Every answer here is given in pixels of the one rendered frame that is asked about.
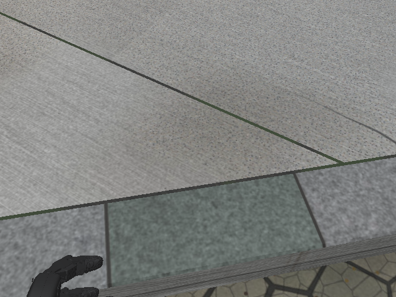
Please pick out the robot left hand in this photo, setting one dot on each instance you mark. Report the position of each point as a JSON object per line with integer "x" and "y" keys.
{"x": 48, "y": 283}

